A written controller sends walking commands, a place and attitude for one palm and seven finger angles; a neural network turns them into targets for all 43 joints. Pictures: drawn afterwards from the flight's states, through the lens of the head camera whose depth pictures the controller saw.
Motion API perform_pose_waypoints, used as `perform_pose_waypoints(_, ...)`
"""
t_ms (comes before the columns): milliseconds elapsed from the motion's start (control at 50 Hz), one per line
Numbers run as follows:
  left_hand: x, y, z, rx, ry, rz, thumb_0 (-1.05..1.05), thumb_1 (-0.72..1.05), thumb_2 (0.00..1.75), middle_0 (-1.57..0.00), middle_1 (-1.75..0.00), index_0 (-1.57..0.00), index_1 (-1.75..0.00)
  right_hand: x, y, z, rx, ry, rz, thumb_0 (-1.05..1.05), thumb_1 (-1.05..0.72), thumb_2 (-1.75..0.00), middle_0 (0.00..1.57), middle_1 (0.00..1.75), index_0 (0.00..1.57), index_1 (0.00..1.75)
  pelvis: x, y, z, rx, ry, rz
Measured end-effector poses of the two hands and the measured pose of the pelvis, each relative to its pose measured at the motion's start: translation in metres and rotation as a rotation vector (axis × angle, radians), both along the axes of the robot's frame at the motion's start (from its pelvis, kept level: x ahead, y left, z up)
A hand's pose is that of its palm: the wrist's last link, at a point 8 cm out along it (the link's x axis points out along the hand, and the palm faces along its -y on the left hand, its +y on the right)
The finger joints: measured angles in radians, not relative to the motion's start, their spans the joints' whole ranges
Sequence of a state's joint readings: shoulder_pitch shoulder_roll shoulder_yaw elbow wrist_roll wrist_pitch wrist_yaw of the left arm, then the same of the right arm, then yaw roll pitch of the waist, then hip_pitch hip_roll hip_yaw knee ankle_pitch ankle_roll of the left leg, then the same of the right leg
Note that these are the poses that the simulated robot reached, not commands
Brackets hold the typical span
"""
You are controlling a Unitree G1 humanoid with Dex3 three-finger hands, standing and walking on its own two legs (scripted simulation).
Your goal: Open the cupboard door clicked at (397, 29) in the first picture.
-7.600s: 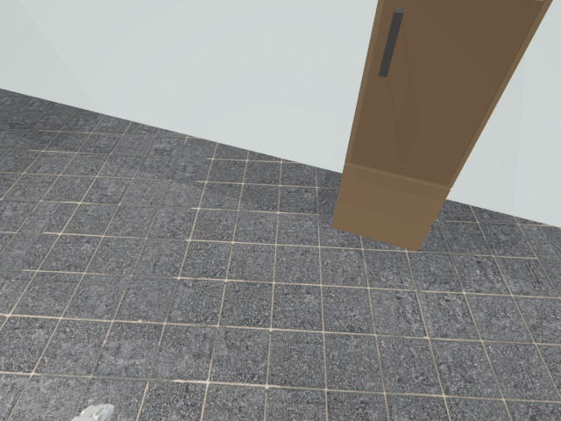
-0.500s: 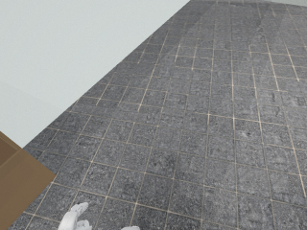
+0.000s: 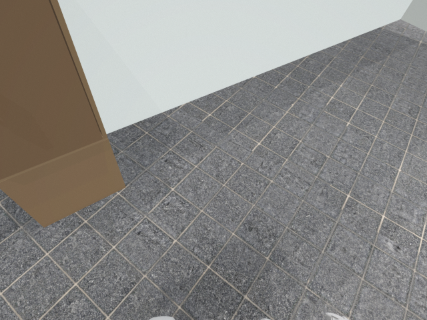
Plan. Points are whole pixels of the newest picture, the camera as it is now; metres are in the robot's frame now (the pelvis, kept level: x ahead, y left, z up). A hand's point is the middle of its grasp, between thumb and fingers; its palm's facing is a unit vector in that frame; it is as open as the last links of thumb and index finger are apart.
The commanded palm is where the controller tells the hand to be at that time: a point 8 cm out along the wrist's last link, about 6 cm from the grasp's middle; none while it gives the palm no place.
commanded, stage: turn to face it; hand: left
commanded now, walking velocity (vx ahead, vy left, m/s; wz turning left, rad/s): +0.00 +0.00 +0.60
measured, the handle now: out of the picture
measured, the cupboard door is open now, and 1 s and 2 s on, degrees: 0 0 0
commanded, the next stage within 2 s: take the last steps up to it in 1.14 s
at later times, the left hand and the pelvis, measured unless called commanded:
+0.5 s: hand out of the picture +0.06 +0.19 -0.13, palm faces +0.29 -0.91 -0.29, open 7.3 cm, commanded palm none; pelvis -0.02 -0.04 +0.01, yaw +17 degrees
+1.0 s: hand out of the picture -0.17 +0.18 -0.18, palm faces +0.59 -0.77 -0.23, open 7.3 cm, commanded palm none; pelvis -0.07 +0.00 +0.00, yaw +33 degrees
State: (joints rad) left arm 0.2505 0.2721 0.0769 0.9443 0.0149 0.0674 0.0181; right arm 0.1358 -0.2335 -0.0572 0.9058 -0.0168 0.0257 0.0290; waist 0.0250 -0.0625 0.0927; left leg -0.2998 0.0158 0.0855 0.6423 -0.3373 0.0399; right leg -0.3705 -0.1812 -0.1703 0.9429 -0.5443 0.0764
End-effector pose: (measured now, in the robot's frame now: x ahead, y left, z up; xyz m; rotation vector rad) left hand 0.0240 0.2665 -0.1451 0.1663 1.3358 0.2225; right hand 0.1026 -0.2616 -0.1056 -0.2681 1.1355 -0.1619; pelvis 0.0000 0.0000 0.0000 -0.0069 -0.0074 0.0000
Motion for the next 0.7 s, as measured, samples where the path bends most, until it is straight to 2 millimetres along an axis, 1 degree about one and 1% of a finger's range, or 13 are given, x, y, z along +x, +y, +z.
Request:
perform_pose_waypoints(40, -0.003, 0.008, 0.005, 0.000, 0.003, 0.023, 0.01, 0.91, 0.90, -0.20, -0.30, -0.20, -0.30, 0.007, 0.009, 0.008, -0.010, -0.020, 0.023, 0.00, -0.91, -0.90, 0.20, 0.29, 0.20, 0.30, 0.000, 0.004, 0.006, -0.017, 0.000, 0.022)
perform_pose_waypoints(100, 0.002, 0.015, 0.014, -0.003, -0.044, 0.047, 0.01, 0.91, 0.90, -0.20, -0.30, -0.20, -0.30, 0.012, 0.020, 0.016, -0.011, -0.020, 0.058, 0.00, -0.91, -0.90, 0.20, 0.29, 0.20, 0.30, -0.002, 0.009, 0.014, -0.031, -0.001, 0.059)
perform_pose_waypoints(160, 0.009, 0.018, 0.022, 0.001, -0.105, 0.066, 0.01, 0.91, 0.90, -0.20, -0.30, -0.20, -0.30, 0.013, 0.027, 0.017, -0.002, -0.010, 0.086, 0.00, -0.90, -0.90, 0.20, 0.30, 0.20, 0.30, -0.003, 0.011, 0.018, -0.033, -0.002, 0.092)
perform_pose_waypoints(220, 0.016, 0.017, 0.028, 0.009, -0.153, 0.082, 0.01, 0.91, 0.90, -0.20, -0.30, -0.20, -0.30, 0.010, 0.031, 0.015, 0.012, 0.003, 0.104, 0.00, -0.90, -0.90, 0.20, 0.30, 0.20, 0.30, -0.005, 0.009, 0.019, -0.030, -0.003, 0.127)
perform_pose_waypoints(320, 0.028, 0.006, 0.037, 0.027, -0.218, 0.101, 0.01, 0.91, 0.90, -0.20, -0.30, -0.20, -0.30, -0.002, 0.024, 0.005, 0.037, 0.043, 0.120, 0.00, -0.90, -0.90, 0.20, 0.30, 0.20, 0.30, -0.009, -0.002, 0.018, -0.021, -0.003, 0.185)
perform_pose_waypoints(380, 0.032, -0.005, 0.043, 0.042, -0.255, 0.110, 0.01, 0.91, 0.90, -0.20, -0.30, -0.20, -0.30, -0.010, 0.013, -0.005, 0.051, 0.077, 0.127, 0.00, -0.90, -0.90, 0.20, 0.30, 0.20, 0.30, -0.012, -0.013, 0.015, -0.014, -0.002, 0.222)
perform_pose_waypoints(420, 0.031, -0.015, 0.047, 0.057, -0.276, 0.120, 0.01, 0.91, 0.90, -0.20, -0.30, -0.20, -0.30, -0.015, 0.004, -0.014, 0.062, 0.099, 0.135, 0.00, -0.90, -0.90, 0.20, 0.30, 0.20, 0.30, -0.014, -0.022, 0.012, -0.005, 0.000, 0.246)
perform_pose_waypoints(460, 0.025, -0.024, 0.049, 0.080, -0.299, 0.133, 0.01, 0.91, 0.90, -0.20, -0.30, -0.20, -0.30, -0.016, -0.007, -0.026, 0.076, 0.115, 0.145, 0.00, -0.90, -0.90, 0.20, 0.30, 0.20, 0.30, -0.016, -0.033, 0.006, 0.008, 0.003, 0.270)
perform_pose_waypoints(500, 0.012, -0.034, 0.052, 0.098, -0.297, 0.148, 0.01, 0.91, 0.90, -0.20, -0.30, -0.20, -0.30, -0.016, -0.015, -0.032, 0.082, 0.132, 0.157, 0.01, -0.90, -0.90, 0.20, 0.30, 0.20, 0.30, -0.019, -0.040, 0.006, 0.011, -0.010, 0.296)
perform_pose_waypoints(600, -0.032, -0.052, 0.060, 0.107, -0.244, 0.233, 0.01, 0.91, 0.90, -0.20, -0.30, -0.21, -0.30, -0.011, -0.026, -0.029, 0.086, 0.161, 0.216, 0.01, -0.91, -0.90, 0.20, 0.29, 0.20, 0.30, -0.023, -0.049, 0.014, 0.035, -0.026, 0.367)
perform_pose_waypoints(700, -0.072, -0.061, 0.054, 0.094, -0.201, 0.324, 0.01, 0.91, 0.90, -0.20, -0.30, -0.21, -0.30, -0.004, -0.025, -0.025, 0.064, 0.192, 0.286, 0.01, -0.91, -0.90, 0.20, 0.29, 0.19, 0.30, -0.028, -0.051, 0.016, 0.040, -0.025, 0.442)
